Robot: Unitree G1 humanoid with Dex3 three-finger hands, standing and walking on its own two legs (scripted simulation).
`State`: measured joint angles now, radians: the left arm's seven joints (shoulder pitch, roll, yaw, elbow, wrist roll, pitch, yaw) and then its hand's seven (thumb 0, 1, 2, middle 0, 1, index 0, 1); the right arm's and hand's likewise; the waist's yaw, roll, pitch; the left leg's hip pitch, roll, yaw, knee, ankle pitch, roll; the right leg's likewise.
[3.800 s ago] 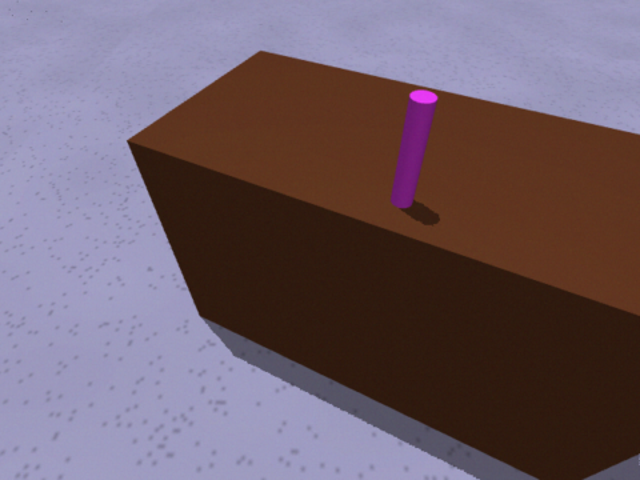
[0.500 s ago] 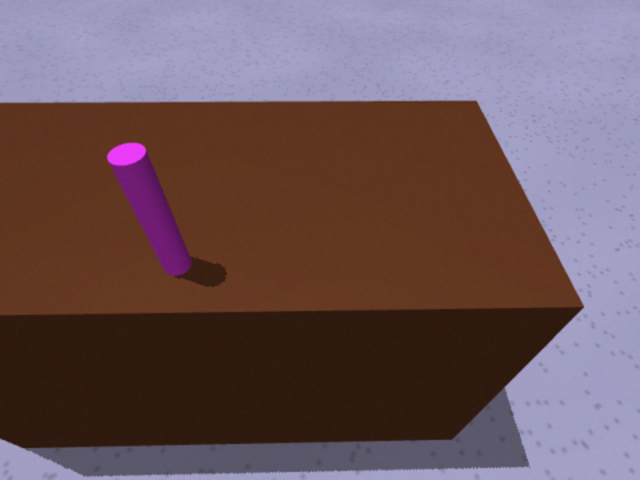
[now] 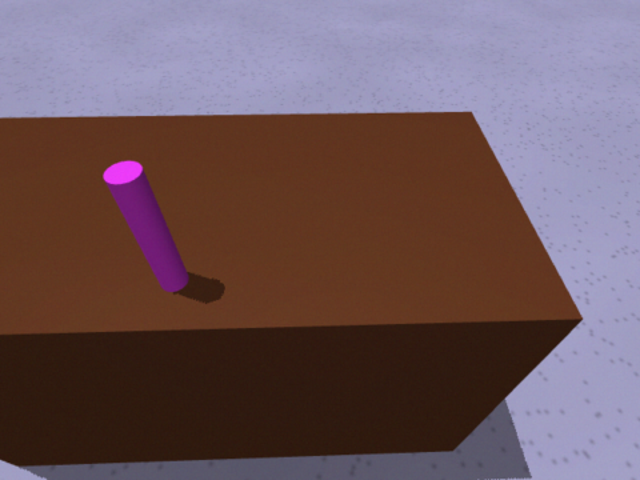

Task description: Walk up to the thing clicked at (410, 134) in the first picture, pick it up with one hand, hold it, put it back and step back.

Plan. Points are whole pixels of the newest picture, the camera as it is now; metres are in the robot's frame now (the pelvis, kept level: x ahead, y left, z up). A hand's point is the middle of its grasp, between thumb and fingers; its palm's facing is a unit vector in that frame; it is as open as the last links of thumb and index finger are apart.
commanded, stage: stand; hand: left
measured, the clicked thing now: (152, 234) +0.42 +0.25 +0.08
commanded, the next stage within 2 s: none
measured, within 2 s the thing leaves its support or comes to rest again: neither
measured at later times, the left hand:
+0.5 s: hand out of the picture +0.09 +0.25 -0.15, palm faces -0.02 -0.94 -0.35, open 7.4 cm
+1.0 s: hand out of the picture +0.08 +0.26 -0.15, palm faces -0.01 -0.94 -0.35, open 7.4 cm
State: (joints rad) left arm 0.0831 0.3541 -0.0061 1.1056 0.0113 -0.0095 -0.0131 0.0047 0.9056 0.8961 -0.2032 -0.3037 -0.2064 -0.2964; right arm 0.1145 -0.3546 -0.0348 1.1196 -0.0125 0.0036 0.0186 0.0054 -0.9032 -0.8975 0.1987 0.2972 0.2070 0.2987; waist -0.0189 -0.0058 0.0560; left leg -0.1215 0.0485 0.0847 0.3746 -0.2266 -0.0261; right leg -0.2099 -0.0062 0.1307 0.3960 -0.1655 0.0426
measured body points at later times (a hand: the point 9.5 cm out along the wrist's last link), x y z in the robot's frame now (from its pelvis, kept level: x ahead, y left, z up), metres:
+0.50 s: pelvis +0.02 +0.00 +0.00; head +0.03 +0.00 +0.45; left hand +0.09 +0.30 -0.13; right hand +0.10 -0.31 -0.13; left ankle -0.02 +0.13 -0.74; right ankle +0.03 -0.15 -0.74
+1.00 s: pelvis +0.01 +0.00 +0.00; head +0.02 +0.00 +0.45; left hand +0.08 +0.30 -0.13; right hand +0.09 -0.30 -0.13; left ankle -0.02 +0.13 -0.74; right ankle +0.03 -0.15 -0.74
